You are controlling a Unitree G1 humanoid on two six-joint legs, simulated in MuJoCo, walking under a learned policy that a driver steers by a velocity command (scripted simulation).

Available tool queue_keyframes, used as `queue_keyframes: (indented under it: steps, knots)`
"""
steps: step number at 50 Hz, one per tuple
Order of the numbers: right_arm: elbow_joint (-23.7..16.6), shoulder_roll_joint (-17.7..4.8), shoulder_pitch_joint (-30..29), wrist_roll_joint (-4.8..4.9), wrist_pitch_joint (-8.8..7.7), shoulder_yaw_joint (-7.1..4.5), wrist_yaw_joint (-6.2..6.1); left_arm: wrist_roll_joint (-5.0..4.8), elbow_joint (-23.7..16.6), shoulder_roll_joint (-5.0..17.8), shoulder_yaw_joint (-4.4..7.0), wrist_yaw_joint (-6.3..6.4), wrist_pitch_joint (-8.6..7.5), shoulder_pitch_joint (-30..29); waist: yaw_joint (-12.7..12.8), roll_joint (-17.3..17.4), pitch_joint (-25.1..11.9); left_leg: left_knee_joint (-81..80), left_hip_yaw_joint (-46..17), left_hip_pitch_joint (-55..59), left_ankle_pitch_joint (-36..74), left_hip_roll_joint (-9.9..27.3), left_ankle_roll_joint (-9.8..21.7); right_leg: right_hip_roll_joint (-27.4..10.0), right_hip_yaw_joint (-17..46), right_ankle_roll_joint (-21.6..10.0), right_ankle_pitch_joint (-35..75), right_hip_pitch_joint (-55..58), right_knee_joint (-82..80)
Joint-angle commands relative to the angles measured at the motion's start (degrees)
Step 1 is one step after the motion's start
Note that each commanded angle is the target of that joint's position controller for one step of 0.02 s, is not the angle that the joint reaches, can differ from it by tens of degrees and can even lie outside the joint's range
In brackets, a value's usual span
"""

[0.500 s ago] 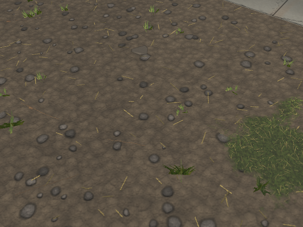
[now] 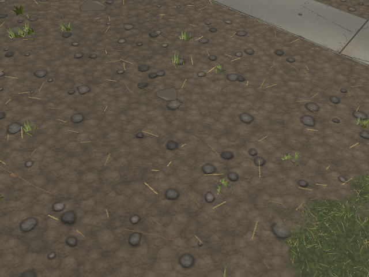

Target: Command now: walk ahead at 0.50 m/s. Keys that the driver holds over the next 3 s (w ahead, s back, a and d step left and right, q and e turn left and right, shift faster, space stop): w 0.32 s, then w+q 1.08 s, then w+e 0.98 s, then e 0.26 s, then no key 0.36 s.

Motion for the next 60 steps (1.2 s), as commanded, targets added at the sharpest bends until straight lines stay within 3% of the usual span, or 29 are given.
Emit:
queue_keyframes:
  steps: [1,7,12,15,17,18,19,20,21,22,23,24,25,28,30,35,40,43,45,46,47,48,49,50,51,53,54,57,60]
  knots:
    - [-0.6,-5.4,3.2,0.29,-1.64,-0.77,-0.10,0.23,-1.6,1.9,0.37,-0.57,0.93,2.6,1.7,4.2,0.9,-15.0,-13.6,0.5,8.6,15.4,6.6,-3.0,-0.5,1.5,5.3,-5.3,-2.8]
    - [2.0,-4.9,9.4,0.41,-1.44,-0.12,-0.36,-0.58,-5.5,1.0,-0.28,-0.74,0.79,-11.5,-1.8,4.9,2.7,-15.1,-9.2,6.2,16.6,13.1,4.5,-2.3,-3.7,3.3,15.8,-9.3,-20.6]
    - [4.2,-5.1,13.8,-0.35,-1.10,0.07,-1.22,-0.69,-7.6,1.3,-0.48,-0.58,0.38,-18.6,-3.8,5.6,3.6,-12.2,-9.1,14.9,23.3,15.6,5.2,-0.2,-4.9,1.8,14.7,-9.4,-29.2]
    - [4.8,-6.0,12.5,-0.79,-0.82,-0.17,-1.85,-0.71,-7.8,2.2,-0.03,-0.36,-0.31,-17.5,-1.9,5.9,3.1,-7.4,-8.7,18.5,33.8,17.2,4.7,1.6,-5.3,-0.7,8.5,-5.1,-32.8]
    - [4.9,-6.6,10.9,-0.74,-0.60,-0.28,-1.86,-0.57,-4.5,3.7,1.01,0.41,-1.09,-7.0,2.6,5.7,-2.1,4.9,-7.7,17.0,46.7,15.9,3.2,5.2,-6.4,-3.0,6.0,9.1,-36.6]
    - [4.5,-6.3,9.8,-0.31,-0.58,-0.03,-1.66,0.17,-1.3,5.7,2.00,1.05,-1.81,3.3,7.0,3.9,-7.7,16.5,-6.3,9.9,40.7,13.6,2.1,3.2,-4.1,-4.8,8.3,23.6,-38.7]
    - [2.0,-2.8,10.9,1.26,-0.77,1.00,-1.18,1.90,-0.1,11.4,3.48,1.86,-2.26,12.4,8.6,-3.6,-16.1,35.5,-3.7,-6.2,18.3,8.9,0.4,-12.4,14.2,-8.8,1.8,41.1,-40.0]
    - [2.5,-1.6,16.0,2.47,-0.53,0.79,-1.19,0.68,0.0,13.1,4.22,1.26,-1.36,12.3,6.2,-12.4,-22.7,52.5,-4.2,-20.0,-20.2,-0.2,-0.7,-23.4,36.6,-14.7,-0.2,48.5,-47.3]
    - [2.6,-6.6,11.3,0.95,-0.01,-0.59,-1.59,-0.59,-1.1,9.5,3.44,0.89,-0.85,6.2,4.5,-2.1,-14.5,54.7,-9.3,-24.1,-16.0,4.2,0.1,-20.4,30.4,-12.4,-3.2,40.9,-48.8]
    - [1.3,-5.3,7.0,0.68,-0.16,-0.53,-1.24,-0.92,-1.8,6.0,2.46,0.75,-1.16,1.0,3.1,-0.1,-7.2,52.5,-9.5,-24.0,-11.1,6.3,0.0,-18.3,22.3,-10.6,-1.6,31.9,-51.3]
    - [1.3,-3.6,5.6,0.59,0.05,-0.41,-1.02,-0.70,-1.7,3.6,1.82,0.71,-1.63,-1.2,1.5,0.9,-3.0,49.2,-9.4,-22.0,-8.2,8.2,0.0,-15.7,16.1,-8.0,2.1,25.4,-53.7]
    - [1.1,-3.2,4.6,-0.44,0.85,-0.68,-0.59,-0.86,-0.8,1.6,1.20,0.97,-2.09,-1.4,0.1,0.4,-0.6,46.7,-9.7,-20.0,-6.5,9.3,-0.2,-12.4,10.5,-5.1,5.6,21.2,-55.0]
    - [1.5,-1.7,7.0,-0.93,1.74,-0.53,-0.08,-0.90,-0.2,1.7,1.12,1.32,-2.48,-0.8,-1.1,-2.4,-1.1,46.1,-9.1,-17.9,-5.9,9.4,-0.8,-12.4,7.7,-4.8,7.9,19.4,-55.4]
    - [0.2,-0.9,4.1,-1.09,3.25,-0.75,0.62,-1.43,1.3,2.5,1.32,1.51,-3.77,2.3,-2.1,-1.1,0.0,45.2,-8.1,-21.1,-2.7,10.0,-1.7,-11.3,1.7,-4.4,14.2,19.2,-56.8]
    - [-1.6,-1.1,-0.5,-1.01,3.64,-0.82,1.01,-1.18,1.8,3.0,1.37,1.73,-3.97,4.2,-1.6,-1.0,1.1,42.8,-7.3,-25.5,1.4,10.6,-2.2,-10.7,-2.1,-4.1,17.9,20.4,-57.2]
    - [-5.8,-0.2,-11.3,-0.68,3.40,0.01,1.80,-1.09,2.9,2.9,0.99,2.10,-3.90,7.3,0.2,-1.4,3.0,27.1,-3.5,-26.5,10.2,9.5,-2.6,-9.0,-9.1,-2.9,24.2,22.7,-56.8]
    - [-9.1,-0.8,-18.1,-1.12,3.26,0.33,2.20,-0.83,4.7,4.6,1.30,3.04,-3.00,11.8,1.7,-1.7,3.7,17.0,1.2,-24.8,7.0,7.5,0.2,-11.9,-12.8,-2.8,33.9,31.5,-53.2]
    - [-8.4,-2.4,-14.0,-1.36,3.39,-0.52,1.85,-0.53,4.5,6.7,1.89,3.53,-2.04,10.6,-1.0,-3.8,0.5,15.5,4.1,-17.2,-1.5,2.7,3.6,-12.7,-15.6,-2.3,55.9,35.0,-42.7]
    - [-5.4,-4.7,-3.5,-1.54,2.92,-1.93,1.39,-0.48,3.7,8.5,2.48,3.33,-0.95,9.5,-5.3,-3.6,-5.6,11.4,4.1,-4.9,-5.0,-1.1,6.6,-12.6,-16.3,-1.9,57.4,32.8,-24.8]
    - [-3.0,-8.2,5.0,-2.23,2.51,-3.47,0.75,-0.70,2.3,8.6,2.53,2.93,-0.77,8.2,-9.7,0.2,-10.1,6.3,-2.8,8.3,-5.8,2.0,9.3,-11.2,-16.7,-0.1,44.4,23.0,-9.1]
    - [-3.7,-15.1,5.8,-2.45,2.58,-5.20,-0.04,-1.58,-1.6,1.8,1.22,1.71,-1.08,10.3,-6.1,13.7,-15.2,3.9,-31.3,26.7,-6.4,20.2,17.7,-1.5,-15.7,3.4,-5.1,-2.3,13.0]
    - [-4.3,-15.9,6.6,-0.65,3.46,-5.33,-0.05,-1.44,-4.5,5.9,2.05,1.21,-1.95,3.3,-7.6,9.1,-17.6,-5.6,-49.7,28.7,-7.5,24.2,20.7,4.9,-2.4,4.2,-15.0,-12.9,21.2]
    - [-4.0,-14.4,3.4,-0.26,3.71,-4.86,-0.61,-1.59,-6.2,5.8,1.89,0.91,-2.81,-1.7,-6.3,5.0,-8.8,-6.7,-39.6,23.1,-4.6,23.1,18.3,0.3,0.8,3.4,-8.9,-18.1,18.7]
    - [-4.1,-11.2,0.7,0.12,3.45,-4.11,-0.77,-1.78,-6.0,5.6,1.70,0.97,-3.44,-1.3,-3.9,1.3,-4.6,-7.4,-33.8,15.6,1.9,21.1,15.5,-1.7,0.7,3.2,-4.1,-15.2,12.8]
    - [-4.5,-9.2,-2.1,0.16,2.99,-3.57,-0.88,-1.26,-5.1,5.4,1.84,1.20,-3.12,-0.2,-1.1,-1.2,-2.1,-7.9,-28.6,9.6,8.7,17.8,12.9,-3.1,0.8,3.5,-2.7,-11.2,8.2]
    - [-5.0,-7.2,-3.5,0.80,1.78,-2.69,-0.99,0.67,-4.9,4.4,1.73,1.06,-0.74,1.9,1.5,-0.2,-2.9,-8.3,-22.9,4.3,16.6,13.9,11.1,-4.0,1.1,5.0,-2.2,-4.8,3.3]
    - [-4.8,-7.8,-2.6,1.01,1.14,-2.70,-0.93,0.90,-5.4,3.9,1.65,0.80,0.20,1.9,1.9,0.6,-3.2,-8.5,-21.8,3.4,19.2,12.8,11.3,-3.7,0.6,5.7,-2.4,-4.4,1.8]
    - [-4.3,-9.8,1.0,0.92,0.61,-3.08,-0.80,0.74,-7.8,3.7,1.51,0.39,1.42,-3.5,0.8,2.5,-1.8,-9.6,-20.5,2.2,19.3,10.7,10.0,-3.6,-0.7,7.3,2.8,-7.4,-4.8]
    - [-4.1,-9.8,5.4,0.79,0.91,-3.02,-0.72,0.47,-10.6,4.6,1.48,0.27,1.68,-11.0,-2.1,4.1,-0.6,-9.9,-22.3,5.4,17.8,10.3,8.1,-3.0,-0.7,7.9,8.7,-12.4,-12.0]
